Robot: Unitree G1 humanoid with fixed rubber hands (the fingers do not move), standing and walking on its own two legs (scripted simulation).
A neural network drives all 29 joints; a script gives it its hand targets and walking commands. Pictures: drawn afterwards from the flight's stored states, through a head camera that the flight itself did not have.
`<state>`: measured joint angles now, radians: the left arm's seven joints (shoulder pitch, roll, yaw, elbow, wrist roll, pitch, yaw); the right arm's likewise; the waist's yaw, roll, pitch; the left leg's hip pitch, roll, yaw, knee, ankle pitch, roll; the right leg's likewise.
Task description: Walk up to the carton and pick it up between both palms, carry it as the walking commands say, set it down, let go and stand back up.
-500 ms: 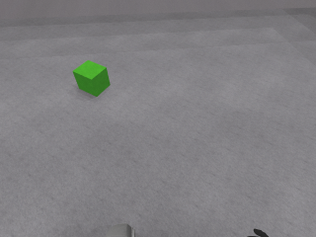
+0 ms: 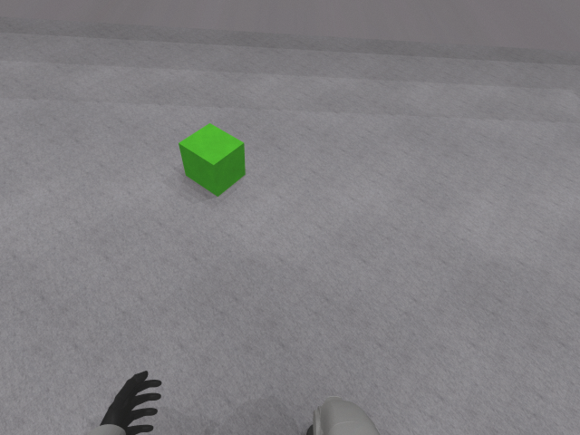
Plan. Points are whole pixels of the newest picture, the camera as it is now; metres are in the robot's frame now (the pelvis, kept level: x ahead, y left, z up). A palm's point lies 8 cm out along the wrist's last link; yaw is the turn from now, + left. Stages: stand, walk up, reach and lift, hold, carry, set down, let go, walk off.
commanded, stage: walk up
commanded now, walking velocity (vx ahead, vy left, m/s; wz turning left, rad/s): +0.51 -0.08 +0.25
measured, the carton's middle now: (213, 159) +1.33 +0.16 -0.67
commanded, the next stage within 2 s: none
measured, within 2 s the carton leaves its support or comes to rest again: neither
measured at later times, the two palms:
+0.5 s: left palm out of the picture +0.13 +0.20 -0.12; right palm (364, 241) +0.47 -0.22 -0.13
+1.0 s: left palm (130, 170) +0.68 +0.28 -0.11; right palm (355, 256) +0.44 -0.20 -0.13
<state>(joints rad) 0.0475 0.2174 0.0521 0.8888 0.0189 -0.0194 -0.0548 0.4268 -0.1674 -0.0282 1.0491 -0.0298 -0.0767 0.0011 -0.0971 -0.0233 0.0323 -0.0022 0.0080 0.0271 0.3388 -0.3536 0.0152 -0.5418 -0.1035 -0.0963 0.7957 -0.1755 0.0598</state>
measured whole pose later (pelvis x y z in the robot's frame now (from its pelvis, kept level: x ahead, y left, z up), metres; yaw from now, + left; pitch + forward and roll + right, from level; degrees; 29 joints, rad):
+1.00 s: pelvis +0.53 +0.04 +0.00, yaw +4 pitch -1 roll +2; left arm 0.05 0.21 0.06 0.90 0.02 -0.01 -0.04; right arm 0.48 -0.20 -0.04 1.10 -0.03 -0.07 0.00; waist -0.09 -0.03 0.05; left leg 0.00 0.01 0.16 0.34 -0.32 0.00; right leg -0.52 -0.13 -0.09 0.72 -0.19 0.04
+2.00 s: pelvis +0.79 +0.08 -0.01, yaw +4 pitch -2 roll +0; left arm 0.11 0.15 0.03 1.03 0.01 -0.01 0.02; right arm 0.31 -0.15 -0.04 1.11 0.00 0.00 -0.02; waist -0.06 0.05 0.08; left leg -0.16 0.09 0.09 0.54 -0.37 -0.02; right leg -0.25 -0.03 -0.10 0.52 -0.22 -0.02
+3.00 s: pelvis +0.79 +0.12 +0.00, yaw +20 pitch +0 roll -5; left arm 0.15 0.28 0.07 0.89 0.08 0.06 -0.02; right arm 0.31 -0.18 -0.06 0.97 -0.03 0.04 -0.04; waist -0.03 -0.07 0.04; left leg -0.32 0.06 0.00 0.62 -0.31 0.04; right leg -0.52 -0.05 -0.04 1.16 -0.25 0.05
